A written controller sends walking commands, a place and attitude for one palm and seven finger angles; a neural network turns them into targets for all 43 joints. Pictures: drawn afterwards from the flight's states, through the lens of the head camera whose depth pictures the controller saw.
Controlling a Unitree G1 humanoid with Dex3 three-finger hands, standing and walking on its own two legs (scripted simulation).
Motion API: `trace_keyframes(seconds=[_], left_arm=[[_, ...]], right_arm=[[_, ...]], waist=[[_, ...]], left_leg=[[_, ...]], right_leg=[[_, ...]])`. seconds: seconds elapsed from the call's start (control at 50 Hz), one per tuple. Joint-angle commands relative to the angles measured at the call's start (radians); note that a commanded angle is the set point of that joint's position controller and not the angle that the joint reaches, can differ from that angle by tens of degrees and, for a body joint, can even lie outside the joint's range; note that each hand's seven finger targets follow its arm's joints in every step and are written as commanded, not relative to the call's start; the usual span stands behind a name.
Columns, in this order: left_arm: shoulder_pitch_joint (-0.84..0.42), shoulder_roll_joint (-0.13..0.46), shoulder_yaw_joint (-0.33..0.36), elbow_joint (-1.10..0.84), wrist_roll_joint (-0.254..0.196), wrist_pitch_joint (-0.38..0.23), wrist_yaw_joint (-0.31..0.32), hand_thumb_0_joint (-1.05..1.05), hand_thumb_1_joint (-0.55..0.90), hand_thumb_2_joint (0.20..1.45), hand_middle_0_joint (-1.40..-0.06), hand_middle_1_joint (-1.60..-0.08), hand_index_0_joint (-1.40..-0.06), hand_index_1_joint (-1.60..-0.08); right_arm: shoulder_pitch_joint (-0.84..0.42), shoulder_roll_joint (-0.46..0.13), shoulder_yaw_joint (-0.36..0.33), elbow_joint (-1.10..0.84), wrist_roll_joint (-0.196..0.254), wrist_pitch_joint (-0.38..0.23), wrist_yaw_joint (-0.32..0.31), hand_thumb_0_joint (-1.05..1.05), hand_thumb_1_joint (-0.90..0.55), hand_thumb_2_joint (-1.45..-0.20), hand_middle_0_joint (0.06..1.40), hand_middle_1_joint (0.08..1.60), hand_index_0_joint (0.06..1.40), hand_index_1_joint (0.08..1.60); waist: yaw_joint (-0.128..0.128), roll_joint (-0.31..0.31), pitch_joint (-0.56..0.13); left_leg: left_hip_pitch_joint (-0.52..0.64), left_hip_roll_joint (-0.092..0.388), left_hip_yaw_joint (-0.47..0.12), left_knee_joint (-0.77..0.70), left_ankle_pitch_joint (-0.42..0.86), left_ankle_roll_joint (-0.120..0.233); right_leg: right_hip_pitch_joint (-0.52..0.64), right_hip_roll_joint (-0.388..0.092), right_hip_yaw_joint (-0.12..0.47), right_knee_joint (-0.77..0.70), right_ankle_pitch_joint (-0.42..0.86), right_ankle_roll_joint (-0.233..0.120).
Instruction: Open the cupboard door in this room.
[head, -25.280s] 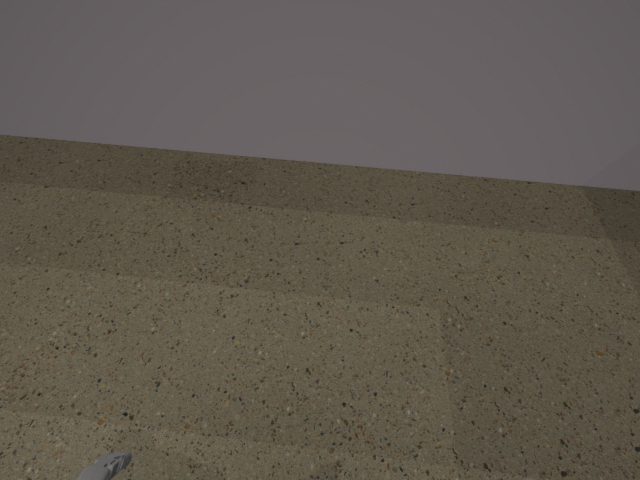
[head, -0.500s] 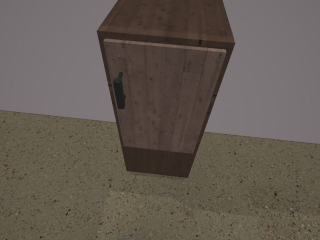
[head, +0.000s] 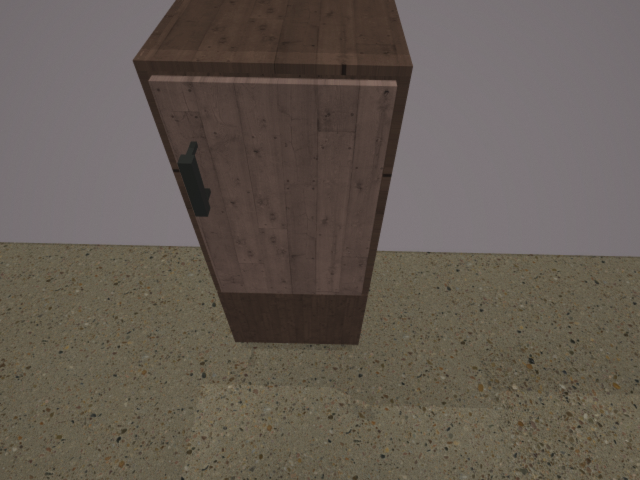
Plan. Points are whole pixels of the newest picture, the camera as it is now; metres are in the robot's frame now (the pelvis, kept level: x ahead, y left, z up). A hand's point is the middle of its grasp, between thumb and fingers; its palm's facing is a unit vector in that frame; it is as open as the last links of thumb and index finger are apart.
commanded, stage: come to a stop and stand still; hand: left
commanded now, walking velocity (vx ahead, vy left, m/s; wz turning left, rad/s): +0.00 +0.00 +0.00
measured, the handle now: (197, 179) +0.59 +0.25 +0.01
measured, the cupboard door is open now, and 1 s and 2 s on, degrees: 0 0 0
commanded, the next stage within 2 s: look again from close up in 0.54 s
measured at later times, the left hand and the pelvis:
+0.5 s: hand out of the picture -0.02 +0.12 -0.17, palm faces +0.08 -0.98 -0.18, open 7.3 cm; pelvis -0.03 -0.05 +0.01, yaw +1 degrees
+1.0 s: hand out of the picture -0.03 +0.16 -0.16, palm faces +0.05 -0.97 -0.22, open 7.4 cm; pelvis -0.03 -0.01 +0.01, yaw +1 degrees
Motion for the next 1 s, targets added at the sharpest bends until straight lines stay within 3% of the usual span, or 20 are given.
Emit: trace_keyframes(seconds=[0.0, 0.02, 0.04, 0.06, 0.1, 0.12, 0.22, 0.28, 0.32, 0.36, 0.4, 0.5, 0.6, 0.62, 0.64, 0.66, 0.68, 0.7, 0.8, 0.98], left_arm=[[0.134, 0.145, 0.0, -0.002, 0.018, -0.029, 0.011, 0.0, 0.9, 0.9, -0.2, -0.3, -0.2, -0.3], [0.07, 0.166, -0.005, -0.032, 0.01, -0.025, 0.012, 0.0, 0.9, 0.9, -0.2, -0.3, -0.2, -0.3], [0.02, 0.161, -0.001, -0.046, 0.012, -0.025, 0.012, 0.0, 0.9, 0.9, -0.2, -0.3, -0.2, -0.3], [-0.011, 0.152, 0.006, -0.054, 0.012, -0.024, 0.016, 0.0, 0.9, 0.9, -0.2, -0.3, -0.2, -0.3], [-0.046, 0.101, -0.005, -0.048, 0.006, -0.025, 0.02, 0.0, 0.9, 0.9, -0.2, -0.3, -0.2, -0.3], [-0.03, 0.087, -0.008, -0.047, 0.005, -0.031, 0.015, 0.0, 0.9, 0.9, -0.2, -0.3, -0.2, -0.3], [0.091, 0.078, -0.008, 0.004, 0.001, -0.047, 0.017, 0.0, 0.9, 0.9, -0.2, -0.3, -0.2, -0.3], [0.088, 0.061, -0.015, 0.031, -0.013, -0.047, 0.019, 0.0, 0.9, 0.9, -0.2, -0.3, -0.2, -0.3], [0.114, 0.015, -0.026, 0.035, -0.02, -0.048, 0.017, 0.0, 0.9, 0.9, -0.2, -0.3, -0.2, -0.3], [0.101, 0.017, -0.028, 0.05, -0.016, -0.048, 0.017, 0.0, 0.9, 0.9, -0.2, -0.3, -0.2, -0.3], [0.102, 0.026, -0.03, 0.062, -0.015, -0.043, 0.017, 0.0, 0.9, 0.9, -0.2, -0.3, -0.2, -0.3], [0.126, 0.019, -0.04, 0.087, -0.01, -0.041, 0.017, 0.0, 0.9, 0.9, -0.2, -0.3, -0.2, -0.3], [0.145, 0.005, -0.045, 0.094, -0.008, -0.045, 0.018, 0.0, 0.9, 0.9, -0.2, -0.3, -0.2, -0.3], [0.243, 0.037, -0.042, 0.119, 0.007, -0.076, 0.061, 0.0, 0.9, 0.9, -0.2, -0.3, -0.2, -0.3], [0.215, 0.087, -0.036, 0.083, 0.001, -0.085, 0.053, 0.0, 0.9, 0.9, -0.2, -0.3, -0.2, -0.3], [0.175, 0.065, -0.038, 0.07, 0.002, -0.087, 0.043, 0.0, 0.9, 0.9, -0.2, -0.3, -0.2, -0.3], [0.159, 0.051, -0.039, 0.07, 0.003, -0.086, 0.037, 0.0, 0.9, 0.9, -0.2, -0.3, -0.2, -0.3], [0.145, 0.041, -0.039, 0.059, 0.002, -0.081, 0.033, 0.0, 0.9, 0.9, -0.2, -0.3, -0.2, -0.3], [0.164, -0.01, -0.054, 0.075, -0.002, -0.064, 0.017, 0.0, 0.9, 0.9, -0.2, -0.3, -0.2, -0.3], [0.171, -0.015, -0.054, 0.077, -0.008, -0.059, 0.017, 0.0, 0.9, 0.9, -0.2, -0.3, -0.2, -0.3]], right_arm=[[0.03, -0.013, -0.003, -0.068, 0.017, 0.005, 0.006, 0.0, -0.9, -0.9, 0.2, 0.3, 0.2, 0.3], [-0.02, -0.028, -0.001, -0.088, 0.012, 0.013, 0.011, 0.0, -0.9, -0.9, 0.2, 0.3, 0.2, 0.3], [-0.009, -0.047, -0.008, -0.079, 0.008, 0.023, 0.016, 0.0, -0.9, -0.9, 0.2, 0.3, 0.2, 0.3], [0.013, -0.049, -0.009, -0.065, 0.005, 0.03, 0.014, 0.0, -0.9, -0.9, 0.2, 0.3, 0.2, 0.3], [0.093, -0.045, -0.008, -0.018, 0.004, 0.026, 0.011, 0.0, -0.9, -0.9, 0.2, 0.3, 0.2, 0.3], [0.119, -0.032, -0.002, -0.007, 0.005, 0.017, 0.012, 0.0, -0.9, -0.9, 0.2, 0.3, 0.2, 0.3], [0.109, -0.008, 0.015, 0.001, 0.011, -0.006, -0.002, 0.0, -0.9, -0.9, 0.2, 0.3, 0.2, 0.3], [0.171, -0.003, 0.028, 0.038, 0.013, -0.025, -0.014, 0.0, -0.9, -0.9, 0.2, 0.3, 0.2, 0.3], [0.168, -0.045, 0.029, 0.047, 0.009, -0.043, -0.021, 0.0, -0.9, -0.9, 0.2, 0.3, 0.2, 0.3], [0.144, -0.041, 0.033, 0.056, 0.009, -0.042, -0.027, 0.0, -0.9, -0.9, 0.2, 0.3, 0.2, 0.3], [0.132, -0.028, 0.039, 0.062, 0.012, -0.037, -0.025, 0.0, -0.9, -0.9, 0.2, 0.3, 0.2, 0.3], [0.151, -0.004, 0.044, 0.066, 0.011, -0.024, -0.023, 0.0, -0.9, -0.9, 0.2, 0.3, 0.2, 0.3], [0.179, -0.002, 0.046, 0.065, 0.012, -0.027, -0.023, 0.0, -0.9, -0.9, 0.2, 0.3, 0.2, 0.3], [0.07, -0.058, 0.044, 0.004, 0.013, -0.052, -0.011, 0.0, -0.9, -0.9, 0.2, 0.3, 0.2, 0.3], [0.156, 0.004, 0.048, -0.027, 0.015, -0.038, -0.01, 0.0, -0.9, -0.9, 0.2, 0.3, 0.2, 0.3], [0.179, 0.008, 0.05, -0.018, 0.011, -0.042, -0.01, 0.0, -0.9, -0.9, 0.2, 0.3, 0.2, 0.3], [0.212, 0.008, 0.055, -0.011, 0.01, -0.049, -0.006, 0.0, -0.9, -0.9, 0.2, 0.3, 0.2, 0.3], [0.24, -0.002, 0.057, -0.017, 0.005, -0.052, -0.002, 0.0, -0.9, -0.9, 0.2, 0.3, 0.2, 0.3], [0.215, -0.027, 0.068, -0.04, 0.006, -0.061, -0.01, 0.0, -0.9, -0.9, 0.2, 0.3, 0.2, 0.3], [0.247, -0.028, 0.08, -0.006, 0.004, -0.069, -0.014, 0.0, -0.9, -0.9, 0.2, 0.3, 0.2, 0.3]], waist=[[0.022, -0.249, -0.016], [0.041, -0.259, 0.048], [0.029, -0.259, 0.049], [0.022, -0.304, 0.089], [-0.015, -0.222, 0.072], [-0.016, -0.178, 0.051], [0.037, -0.12, -0.043], [0.013, -0.073, -0.084], [0.036, 0.047, -0.106], [0.036, 0.029, -0.1], [0.039, 0.104, -0.064], [0.028, 0.018, 0.058], [0.018, -0.026, 0.053], [0.059, 0.018, 0.039], [-0.006, 0.018, -0.098], [-0.012, 0.067, -0.085], [-0.024, 0.074, -0.093], [-0.025, 0.086, -0.089], [0.01, 0.012, 0.049], [0.021, 0.002, 0.049]], left_leg=[[-0.131, -0.02, -0.05, 0.093, -0.322, -0.017], [-0.076, -0.023, -0.091, 0.185, -0.356, -0.005], [-0.045, -0.022, -0.114, 0.259, -0.341, 0.003], [-0.063, -0.031, -0.127, 0.317, -0.31, 0.01], [-0.034, -0.033, -0.123, 0.387, -0.23, 0.013], [-0.039, -0.041, -0.114, 0.382, -0.213, 0.01], [-0.012, -0.04, -0.1, 0.131, -0.245, -0.006], [0.166, -0.036, -0.13, -0.145, -0.051, 0.004], [0.194, 0.069, -0.226, -0.148, 0.151, 0.048], [0.163, 0.055, -0.191, -0.14, 0.106, 0.043], [0.117, 0.047, -0.187, -0.178, 0.04, 0.039], [0.091, 0.013, -0.164, -0.205, -0.108, 0.032], [0.121, 0.008, -0.161, -0.207, -0.101, 0.036], [0.051, -0.006, -0.082, 0.013, -0.075, 0.0], [0.084, -0.039, -0.126, 0.025, -0.206, 0.008], [0.125, -0.037, -0.129, -0.029, -0.176, 0.015], [0.145, -0.025, -0.138, -0.063, -0.112, 0.021], [0.125, -0.008, -0.153, -0.078, -0.09, 0.034], [-0.005, 0.015, -0.208, -0.184, -0.108, 0.063], [0.01, 0.007, -0.2, -0.219, -0.062, 0.065]], right_leg=[[0.064, -0.23, 0.271, -0.47, -0.034, -0.09], [-0.111, -0.287, 0.309, -0.546, -0.17, -0.148], [-0.19, -0.263, 0.292, -0.569, -0.315, -0.158], [-0.215, -0.235, 0.29, -0.568, -0.309, -0.154], [-0.166, -0.18, 0.182, -0.513, -0.103, -0.154], [-0.115, -0.153, 0.145, -0.476, -0.003, -0.148], [0.115, -0.17, 0.158, -0.384, 0.295, -0.191], [0.09, -0.133, 0.15, -0.32, 0.307, -0.144], [0.086, -0.045, 0.082, -0.277, 0.318, -0.081], [0.135, -0.041, 0.074, -0.3, 0.336, -0.063], [0.162, -0.044, 0.063, -0.309, 0.302, -0.06], [0.086, -0.051, 0.091, -0.392, 0.133, -0.06], [0.065, -0.052, 0.094, -0.407, 0.108, -0.058], [0.109, -0.105, 0.138, -0.311, 0.673, -0.011], [0.142, -0.168, 0.2, -0.331, 0.464, -0.085], [0.078, -0.148, 0.181, -0.34, 0.261, -0.126], [0.035, -0.106, 0.14, -0.33, 0.115, -0.129], [0.035, -0.07, 0.09, -0.294, 0.076, -0.113], [0.057, -0.027, 0.054, -0.253, 0.128, -0.09], [0.101, -0.035, 0.048, -0.234, 0.207, -0.081]])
